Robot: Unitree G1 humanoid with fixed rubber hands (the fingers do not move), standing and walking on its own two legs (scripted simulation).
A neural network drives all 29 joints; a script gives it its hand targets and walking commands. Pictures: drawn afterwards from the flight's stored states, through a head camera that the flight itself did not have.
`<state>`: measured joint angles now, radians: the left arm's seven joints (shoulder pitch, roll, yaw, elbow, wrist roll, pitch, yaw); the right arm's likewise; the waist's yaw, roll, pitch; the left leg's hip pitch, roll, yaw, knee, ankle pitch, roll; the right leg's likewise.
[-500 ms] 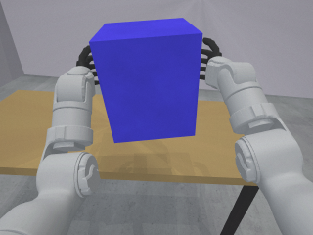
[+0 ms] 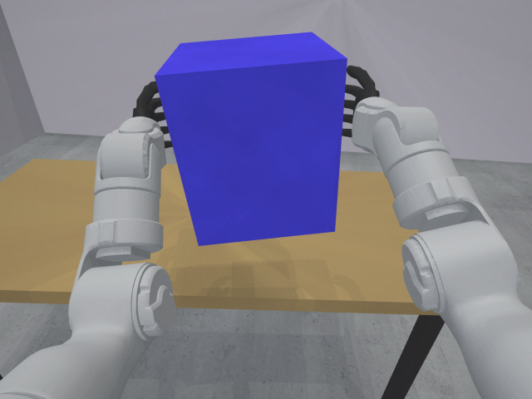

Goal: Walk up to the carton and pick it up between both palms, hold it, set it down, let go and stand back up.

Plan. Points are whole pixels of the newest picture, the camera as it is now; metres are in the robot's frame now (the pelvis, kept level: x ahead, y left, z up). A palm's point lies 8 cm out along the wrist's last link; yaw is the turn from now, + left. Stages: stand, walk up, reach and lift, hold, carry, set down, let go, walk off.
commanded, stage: hold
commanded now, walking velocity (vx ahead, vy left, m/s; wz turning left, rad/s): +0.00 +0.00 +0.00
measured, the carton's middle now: (256, 136) +0.41 +0.00 +0.28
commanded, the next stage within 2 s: none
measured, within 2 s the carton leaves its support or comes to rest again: neither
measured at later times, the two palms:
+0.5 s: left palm (148, 132) +0.36 +0.15 +0.31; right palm (366, 117) +0.36 -0.15 +0.33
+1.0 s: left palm (142, 133) +0.37 +0.16 +0.31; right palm (359, 116) +0.36 -0.14 +0.34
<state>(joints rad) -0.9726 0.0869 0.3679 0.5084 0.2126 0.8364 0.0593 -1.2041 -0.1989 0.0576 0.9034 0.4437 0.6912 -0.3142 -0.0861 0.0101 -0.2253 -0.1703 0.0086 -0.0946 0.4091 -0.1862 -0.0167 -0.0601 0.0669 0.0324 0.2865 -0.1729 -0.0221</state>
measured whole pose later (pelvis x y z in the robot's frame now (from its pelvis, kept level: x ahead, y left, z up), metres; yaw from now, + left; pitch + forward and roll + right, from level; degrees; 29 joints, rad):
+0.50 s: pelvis +0.00 +0.00 +0.00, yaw +0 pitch -3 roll -2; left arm -0.99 0.10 0.36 0.55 0.22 0.83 0.05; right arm -1.22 -0.19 0.04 0.94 0.44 0.69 -0.31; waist -0.09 0.00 -0.23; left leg -0.18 0.01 -0.10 0.41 -0.18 -0.02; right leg -0.07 0.07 0.02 0.29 -0.17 -0.03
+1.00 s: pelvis +0.00 -0.01 +0.00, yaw +1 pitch -3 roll -2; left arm -0.98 0.12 0.34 0.52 0.21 0.83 0.04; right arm -1.20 -0.18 0.05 0.90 0.44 0.69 -0.33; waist -0.10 -0.01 -0.22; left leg -0.17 0.01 -0.11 0.41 -0.18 -0.03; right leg -0.06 0.07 0.02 0.29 -0.17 -0.03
